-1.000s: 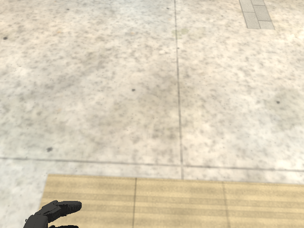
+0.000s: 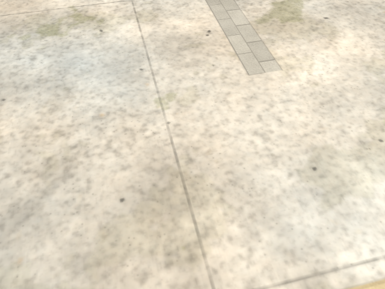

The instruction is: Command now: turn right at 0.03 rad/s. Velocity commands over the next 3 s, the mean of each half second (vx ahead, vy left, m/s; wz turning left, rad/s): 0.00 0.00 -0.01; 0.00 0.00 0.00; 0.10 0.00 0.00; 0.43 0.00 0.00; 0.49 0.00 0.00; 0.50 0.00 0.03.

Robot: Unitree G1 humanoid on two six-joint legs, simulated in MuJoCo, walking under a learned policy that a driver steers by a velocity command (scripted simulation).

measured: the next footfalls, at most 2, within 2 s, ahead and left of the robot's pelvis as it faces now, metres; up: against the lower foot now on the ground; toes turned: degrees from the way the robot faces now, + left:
right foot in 1.96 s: +0.47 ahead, -0.13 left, +0.00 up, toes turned -2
